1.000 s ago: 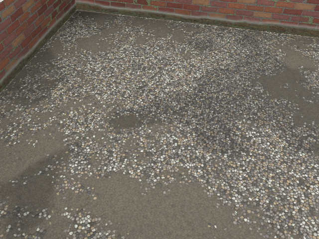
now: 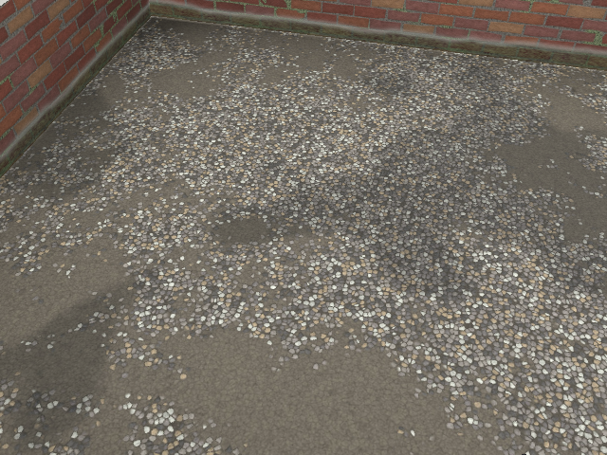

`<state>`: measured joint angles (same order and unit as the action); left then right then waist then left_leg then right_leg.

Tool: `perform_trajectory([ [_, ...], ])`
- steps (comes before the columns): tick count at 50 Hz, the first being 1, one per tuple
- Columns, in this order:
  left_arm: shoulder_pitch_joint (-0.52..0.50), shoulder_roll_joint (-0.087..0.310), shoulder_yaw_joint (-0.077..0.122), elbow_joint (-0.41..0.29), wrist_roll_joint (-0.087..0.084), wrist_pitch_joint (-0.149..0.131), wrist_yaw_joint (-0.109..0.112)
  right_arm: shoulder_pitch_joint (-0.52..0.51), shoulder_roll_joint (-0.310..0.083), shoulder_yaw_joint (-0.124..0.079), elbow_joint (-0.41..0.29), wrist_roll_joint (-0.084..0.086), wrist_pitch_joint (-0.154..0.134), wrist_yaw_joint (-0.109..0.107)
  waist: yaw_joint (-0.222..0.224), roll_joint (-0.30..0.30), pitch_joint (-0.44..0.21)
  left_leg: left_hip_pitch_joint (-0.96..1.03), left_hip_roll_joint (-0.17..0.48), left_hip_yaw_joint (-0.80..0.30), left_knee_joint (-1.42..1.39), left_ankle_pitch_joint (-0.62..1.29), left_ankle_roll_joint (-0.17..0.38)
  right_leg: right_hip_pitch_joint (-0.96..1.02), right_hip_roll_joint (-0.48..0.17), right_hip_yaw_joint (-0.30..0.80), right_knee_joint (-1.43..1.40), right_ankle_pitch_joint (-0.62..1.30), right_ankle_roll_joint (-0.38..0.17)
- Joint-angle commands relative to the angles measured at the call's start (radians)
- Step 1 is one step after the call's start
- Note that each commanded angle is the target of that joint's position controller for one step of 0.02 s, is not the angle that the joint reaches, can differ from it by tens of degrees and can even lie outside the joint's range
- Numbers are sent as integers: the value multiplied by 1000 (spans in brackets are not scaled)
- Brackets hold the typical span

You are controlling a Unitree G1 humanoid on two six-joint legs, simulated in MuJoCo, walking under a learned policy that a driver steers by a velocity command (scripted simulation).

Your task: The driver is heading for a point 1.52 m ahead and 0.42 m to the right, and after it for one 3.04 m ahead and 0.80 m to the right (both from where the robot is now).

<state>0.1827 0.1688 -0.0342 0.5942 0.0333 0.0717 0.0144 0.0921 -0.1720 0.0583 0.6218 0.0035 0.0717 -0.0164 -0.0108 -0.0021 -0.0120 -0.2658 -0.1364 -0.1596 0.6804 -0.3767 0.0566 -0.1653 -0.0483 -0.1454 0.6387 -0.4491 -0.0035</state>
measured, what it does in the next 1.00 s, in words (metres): stands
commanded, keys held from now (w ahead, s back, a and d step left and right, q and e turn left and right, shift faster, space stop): w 1.00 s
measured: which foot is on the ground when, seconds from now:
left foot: down 0.00-1.00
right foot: down 0.00-1.00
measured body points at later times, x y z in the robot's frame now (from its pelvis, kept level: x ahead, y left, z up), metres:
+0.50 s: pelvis +0.00 +0.00 +0.00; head -0.01 +0.01 +0.45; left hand +0.17 +0.21 -0.09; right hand +0.20 -0.20 -0.08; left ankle -0.01 +0.09 -0.72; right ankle -0.06 -0.10 -0.72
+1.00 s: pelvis +0.00 +0.00 +0.00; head -0.01 +0.01 +0.45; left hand +0.16 +0.21 -0.10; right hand +0.20 -0.20 -0.08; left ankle -0.01 +0.09 -0.72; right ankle -0.06 -0.10 -0.72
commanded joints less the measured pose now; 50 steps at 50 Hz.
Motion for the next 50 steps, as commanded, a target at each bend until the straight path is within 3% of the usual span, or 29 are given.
perform_trajectory([
  [1, -54, 69, 20, -86, 2, -15, 1, -98, -74, -20, -95, 1, -16, -1, 3, 6, -55, -88, 85, -57, -110, 396, 42, 97, -30, 36, -53, 281, -19],
  [50, -37, 66, 17, -82, 2, -18, 2, -103, -64, -15, -97, -1, -19, -1, 4, 9, -57, -77, 89, -49, -112, 387, 44, 87, -32, 37, -54, 277, -18],
])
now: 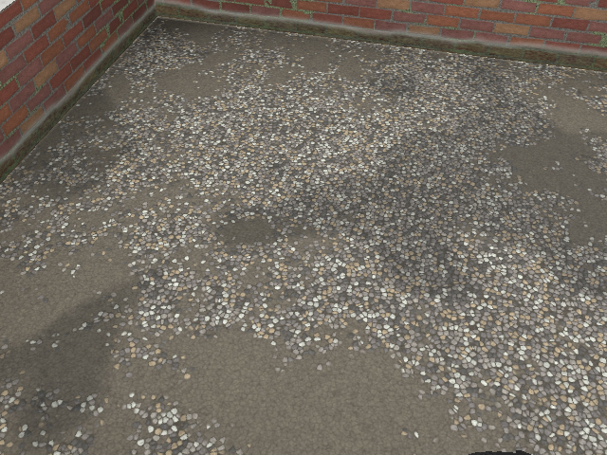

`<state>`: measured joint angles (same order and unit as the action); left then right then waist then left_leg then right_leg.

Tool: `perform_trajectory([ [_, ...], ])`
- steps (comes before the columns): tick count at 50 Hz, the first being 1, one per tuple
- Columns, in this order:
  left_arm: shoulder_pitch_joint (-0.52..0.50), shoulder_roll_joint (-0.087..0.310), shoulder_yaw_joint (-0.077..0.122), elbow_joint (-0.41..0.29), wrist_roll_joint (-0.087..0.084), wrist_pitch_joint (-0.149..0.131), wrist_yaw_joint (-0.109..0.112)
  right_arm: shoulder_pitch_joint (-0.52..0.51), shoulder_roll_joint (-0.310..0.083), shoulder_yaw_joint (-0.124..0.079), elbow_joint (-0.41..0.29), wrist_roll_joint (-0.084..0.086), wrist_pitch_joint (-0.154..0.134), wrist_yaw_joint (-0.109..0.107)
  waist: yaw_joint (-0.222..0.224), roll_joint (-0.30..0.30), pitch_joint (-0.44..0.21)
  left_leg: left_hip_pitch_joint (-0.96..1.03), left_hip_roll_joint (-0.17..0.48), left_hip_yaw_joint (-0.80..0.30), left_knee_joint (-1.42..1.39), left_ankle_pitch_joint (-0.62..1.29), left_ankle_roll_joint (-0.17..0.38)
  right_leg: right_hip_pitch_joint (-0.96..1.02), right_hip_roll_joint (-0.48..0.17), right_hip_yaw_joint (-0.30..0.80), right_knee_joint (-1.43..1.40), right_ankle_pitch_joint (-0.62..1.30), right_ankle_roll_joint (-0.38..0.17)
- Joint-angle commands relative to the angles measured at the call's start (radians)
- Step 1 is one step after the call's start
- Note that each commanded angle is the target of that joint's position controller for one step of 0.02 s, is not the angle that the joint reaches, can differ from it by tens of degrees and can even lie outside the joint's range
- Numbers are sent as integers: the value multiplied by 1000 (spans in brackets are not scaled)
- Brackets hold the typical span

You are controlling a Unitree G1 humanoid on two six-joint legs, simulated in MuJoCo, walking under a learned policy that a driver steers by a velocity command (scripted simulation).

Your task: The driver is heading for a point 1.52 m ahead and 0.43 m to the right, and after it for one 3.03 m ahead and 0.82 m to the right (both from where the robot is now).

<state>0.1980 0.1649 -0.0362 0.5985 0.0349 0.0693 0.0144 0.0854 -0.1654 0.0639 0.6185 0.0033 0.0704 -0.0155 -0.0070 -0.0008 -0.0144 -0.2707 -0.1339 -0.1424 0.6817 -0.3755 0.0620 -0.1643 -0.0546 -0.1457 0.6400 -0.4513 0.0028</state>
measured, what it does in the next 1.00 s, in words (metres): stands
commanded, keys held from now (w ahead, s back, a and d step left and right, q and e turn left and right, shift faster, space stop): w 1.00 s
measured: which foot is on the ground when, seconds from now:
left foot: down 0.00-1.00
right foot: down 0.00-1.00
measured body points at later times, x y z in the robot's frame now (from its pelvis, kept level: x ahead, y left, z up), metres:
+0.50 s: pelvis +0.00 +0.00 +0.00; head -0.01 +0.00 +0.45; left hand +0.16 +0.21 -0.10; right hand +0.20 -0.20 -0.08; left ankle -0.01 +0.09 -0.72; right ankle -0.07 -0.11 -0.72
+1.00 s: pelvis +0.00 +0.00 +0.00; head -0.01 +0.00 +0.45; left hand +0.16 +0.21 -0.10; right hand +0.20 -0.20 -0.08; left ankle -0.01 +0.09 -0.72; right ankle -0.07 -0.11 -0.72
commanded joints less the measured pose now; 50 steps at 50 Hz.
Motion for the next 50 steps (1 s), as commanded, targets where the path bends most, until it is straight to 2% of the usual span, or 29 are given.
perform_trajectory([
  [1, -52, 70, 19, -86, 0, -16, 2, -96, -71, -20, -94, 0, -17, -2, 0, 7, -54, -72, 86, -66, -114, 385, 38, 85, -26, 37, -55, 279, -24],
  [50, -45, 67, 15, -84, 0, -17, 2, -95, -66, -19, -93, -1, -19, -3, 0, 8, -52, -67, 90, -57, -113, 375, 37, 76, -26, 40, -57, 277, -25],
])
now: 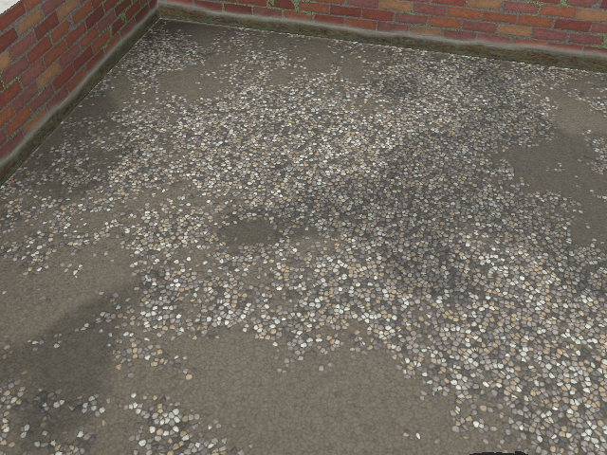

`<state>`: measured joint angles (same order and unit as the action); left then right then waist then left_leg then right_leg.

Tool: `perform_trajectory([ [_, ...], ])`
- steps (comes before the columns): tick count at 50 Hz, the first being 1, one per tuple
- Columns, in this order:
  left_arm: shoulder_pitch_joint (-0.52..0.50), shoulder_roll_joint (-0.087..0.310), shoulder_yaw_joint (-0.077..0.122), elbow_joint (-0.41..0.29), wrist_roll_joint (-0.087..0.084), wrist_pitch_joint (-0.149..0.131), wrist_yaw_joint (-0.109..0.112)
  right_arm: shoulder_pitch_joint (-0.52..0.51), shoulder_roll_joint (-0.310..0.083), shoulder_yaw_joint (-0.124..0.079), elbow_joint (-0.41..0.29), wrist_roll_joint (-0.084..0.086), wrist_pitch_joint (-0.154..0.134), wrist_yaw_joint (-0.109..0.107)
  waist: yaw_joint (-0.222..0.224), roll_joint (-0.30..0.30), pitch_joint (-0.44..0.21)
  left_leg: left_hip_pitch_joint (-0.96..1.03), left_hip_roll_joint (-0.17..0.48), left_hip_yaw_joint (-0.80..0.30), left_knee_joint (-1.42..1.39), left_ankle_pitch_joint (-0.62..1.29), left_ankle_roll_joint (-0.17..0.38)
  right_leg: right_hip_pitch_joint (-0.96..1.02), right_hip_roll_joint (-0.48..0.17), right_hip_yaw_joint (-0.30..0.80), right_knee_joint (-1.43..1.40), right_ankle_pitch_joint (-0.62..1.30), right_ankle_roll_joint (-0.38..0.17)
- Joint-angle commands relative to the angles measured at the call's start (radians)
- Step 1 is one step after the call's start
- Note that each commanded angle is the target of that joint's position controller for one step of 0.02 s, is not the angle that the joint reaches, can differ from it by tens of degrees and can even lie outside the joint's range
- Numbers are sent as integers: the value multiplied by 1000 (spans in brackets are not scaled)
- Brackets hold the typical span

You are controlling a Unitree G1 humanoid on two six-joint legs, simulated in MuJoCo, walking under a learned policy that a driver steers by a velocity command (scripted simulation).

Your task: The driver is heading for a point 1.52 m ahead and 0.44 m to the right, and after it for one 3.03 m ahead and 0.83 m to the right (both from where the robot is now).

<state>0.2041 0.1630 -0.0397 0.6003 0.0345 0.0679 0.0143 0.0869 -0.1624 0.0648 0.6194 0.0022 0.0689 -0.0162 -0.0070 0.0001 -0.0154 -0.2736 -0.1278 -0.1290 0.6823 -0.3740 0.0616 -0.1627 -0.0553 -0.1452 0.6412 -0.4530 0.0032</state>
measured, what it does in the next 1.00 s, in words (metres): stands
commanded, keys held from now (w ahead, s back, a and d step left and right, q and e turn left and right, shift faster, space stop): w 1.00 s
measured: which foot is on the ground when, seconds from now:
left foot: down 0.00-1.00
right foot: down 0.00-1.00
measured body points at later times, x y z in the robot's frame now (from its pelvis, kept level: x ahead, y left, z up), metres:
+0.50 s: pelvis +0.00 +0.00 +0.00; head -0.01 +0.00 +0.45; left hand +0.16 +0.21 -0.10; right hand +0.20 -0.20 -0.08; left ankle -0.01 +0.09 -0.72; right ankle -0.07 -0.11 -0.72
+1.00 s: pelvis +0.00 +0.00 +0.00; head -0.01 +0.00 +0.45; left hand +0.16 +0.21 -0.10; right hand +0.20 -0.20 -0.08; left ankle -0.01 +0.09 -0.72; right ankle -0.07 -0.11 -0.72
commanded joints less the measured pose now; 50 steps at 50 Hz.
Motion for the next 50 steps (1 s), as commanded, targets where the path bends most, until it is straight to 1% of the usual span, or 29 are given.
perform_trajectory([
  [1, -51, 69, 19, -86, 0, -16, 2, -97, -69, -20, -94, 0, -17, -2, 0, 7, -51, -64, 84, -70, -114, 373, 38, 74, -26, 40, -58, 279, -26],
  [50, -46, 68, 16, -86, 0, -17, 1, -96, -66, -19, -93, -1, -18, -2, 0, 6, -49, -61, 88, -59, -111, 364, 35, 65, -26, 44, -59, 280, -28],
])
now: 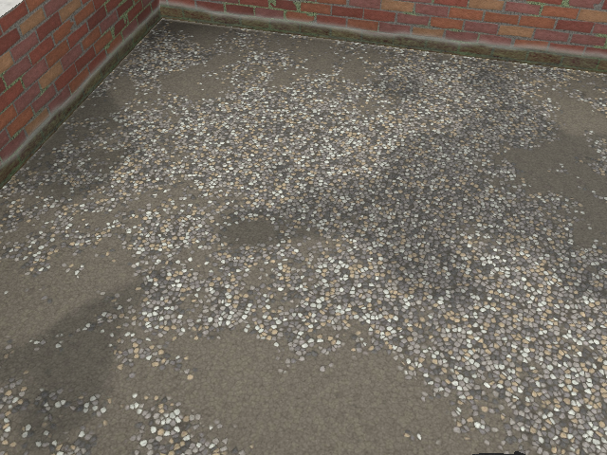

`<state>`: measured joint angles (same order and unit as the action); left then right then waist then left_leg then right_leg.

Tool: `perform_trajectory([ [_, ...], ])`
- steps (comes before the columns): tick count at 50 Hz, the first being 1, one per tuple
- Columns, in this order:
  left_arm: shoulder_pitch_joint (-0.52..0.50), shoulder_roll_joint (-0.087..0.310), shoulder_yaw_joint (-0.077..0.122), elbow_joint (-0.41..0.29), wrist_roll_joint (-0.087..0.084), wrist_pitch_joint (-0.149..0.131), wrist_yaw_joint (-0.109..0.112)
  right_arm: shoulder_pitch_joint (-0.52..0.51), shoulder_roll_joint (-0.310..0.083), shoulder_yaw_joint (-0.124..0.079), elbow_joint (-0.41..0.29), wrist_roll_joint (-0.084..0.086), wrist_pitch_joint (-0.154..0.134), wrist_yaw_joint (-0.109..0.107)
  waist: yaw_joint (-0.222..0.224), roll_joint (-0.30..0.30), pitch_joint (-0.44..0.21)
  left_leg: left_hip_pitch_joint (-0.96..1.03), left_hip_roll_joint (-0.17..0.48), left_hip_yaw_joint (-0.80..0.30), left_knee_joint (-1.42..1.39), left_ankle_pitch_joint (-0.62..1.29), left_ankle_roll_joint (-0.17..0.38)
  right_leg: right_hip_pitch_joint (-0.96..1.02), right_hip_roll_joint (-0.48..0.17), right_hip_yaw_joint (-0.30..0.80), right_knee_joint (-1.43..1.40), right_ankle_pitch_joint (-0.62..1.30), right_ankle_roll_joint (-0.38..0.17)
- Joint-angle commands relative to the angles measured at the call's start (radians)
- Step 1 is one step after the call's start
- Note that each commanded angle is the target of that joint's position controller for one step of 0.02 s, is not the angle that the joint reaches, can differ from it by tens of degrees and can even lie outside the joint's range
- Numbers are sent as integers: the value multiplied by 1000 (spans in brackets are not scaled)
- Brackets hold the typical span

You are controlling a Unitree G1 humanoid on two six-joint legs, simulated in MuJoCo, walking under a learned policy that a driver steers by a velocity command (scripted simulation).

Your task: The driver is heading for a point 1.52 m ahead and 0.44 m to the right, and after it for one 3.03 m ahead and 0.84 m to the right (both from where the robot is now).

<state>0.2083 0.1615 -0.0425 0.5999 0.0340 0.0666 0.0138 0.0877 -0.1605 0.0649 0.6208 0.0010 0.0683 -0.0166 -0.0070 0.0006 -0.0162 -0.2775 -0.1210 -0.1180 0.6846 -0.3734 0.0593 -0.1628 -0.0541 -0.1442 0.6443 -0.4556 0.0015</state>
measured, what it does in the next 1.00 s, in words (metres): stands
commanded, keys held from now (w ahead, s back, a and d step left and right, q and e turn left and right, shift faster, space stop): w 0.44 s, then no key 0.56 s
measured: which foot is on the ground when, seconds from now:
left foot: down 0.00-1.00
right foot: down 0.00-1.00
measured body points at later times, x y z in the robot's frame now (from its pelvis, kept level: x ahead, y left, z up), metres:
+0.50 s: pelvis +0.00 +0.00 +0.00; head -0.01 +0.00 +0.45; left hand +0.16 +0.21 -0.10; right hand +0.20 -0.20 -0.08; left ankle -0.01 +0.09 -0.72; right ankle -0.07 -0.11 -0.72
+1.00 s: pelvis +0.00 -0.01 +0.02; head +0.00 -0.01 +0.47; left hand +0.12 +0.22 -0.10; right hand +0.15 -0.22 -0.09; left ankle -0.01 +0.09 -0.72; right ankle -0.07 -0.11 -0.72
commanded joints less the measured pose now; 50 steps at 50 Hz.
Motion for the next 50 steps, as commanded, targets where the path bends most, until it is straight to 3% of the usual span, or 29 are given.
perform_trajectory([
  [1, -50, 69, 19, -85, 0, -16, 2, -97, -68, -19, -94, 0, -17, -2, 0, 5, -48, -57, 81, -70, -113, 364, 38, 65, -27, 43, -62, 283, -26],
  [23, -38, 68, 17, -81, 1, -16, 1, -86, -64, -18, -89, -1, -17, -2, -1, 6, -51, -53, 85, -72, -119, 351, 38, 64, -28, 46, -67, 269, -28],
  [27, 1, 66, 12, -54, 6, -13, 0, -66, -55, -13, -67, -1, -17, 1, 0, 24, -11, -48, 109, -114, -192, 335, 36, 62, -39, 56, -138, 207, -26],
  [28, -59, 60, 7, -81, 2, -4, 2, -107, -48, -10, -83, -13, -24, 16, -19, 11, 44, -43, 118, -81, -176, 507, 30, 22, -65, 77, -140, 400, -18],
  [29, -41, 63, 8, -69, 7, -3, 2, -73, -45, -11, -65, -20, -27, 20, -27, 6, -18, 1, 128, -91, -200, 532, 28, 55, -71, 77, -148, 433, -14],
  [30, -21, 68, 10, -59, 6, -3, 1, -63, -48, -11, -52, -18, -30, 20, -19, 3, -38, 21, 132, -96, -215, 546, 28, 80, -70, 80, -167, 442, -10],
  [34, 0, 78, 16, -29, 1, 0, -3, -46, -52, -14, -16, -12, -29, 19, -14, -7, -61, 77, 156, -108, -291, 552, 31, 136, -70, 94, -244, 438, -6],
  [35, 48, 98, 26, 6, -3, -6, -3, -19, -66, -18, 5, 6, -23, 3, 7, -2, -95, 77, 146, -130, -296, 433, 31, 181, -49, 83, -258, 302, -10],
  [38, 35, 80, 20, 14, -8, -7, -4, -43, -63, -21, 4, 3, -16, -2, 7, 9, -25, 47, 154, -130, -328, 403, 28, 149, -60, 95, -292, 309, -20],
  [39, 7, 62, 14, -5, -4, -1, -7, -42, -50, -20, 5, -11, -23, 17, -12, 8, -3, 69, 171, -114, -357, 489, 30, 117, -87, 113, -310, 424, -20],
  [41, 18, 90, 25, 3, -6, 0, -8, -15, -61, -26, 24, -6, -32, 25, -10, -6, -42, 101, 173, -108, -356, 529, 33, 155, -85, 115, -316, 467, -18],
  [42, 46, 124, 35, 30, -16, -12, -1, -16, -77, -31, 27, 3, -28, 7, 8, -17, -70, 87, 157, -120, -321, 496, 30, 197, -55, 102, -294, 403, -13],
  [44, 36, 102, 29, 28, -20, -12, 2, -30, -71, -31, 18, 6, -26, -8, 3, 2, -66, 72, 158, -111, -326, 458, 27, 178, -63, 106, -295, 399, -24],
  [50, 36, 112, 31, 26, -14, 0, 6, -22, -82, -38, 12, -1, -17, -10, -2, -1, -48, 41, 151, -99, -291, 452, 29, 149, -64, 101, -269, 442, -39],
])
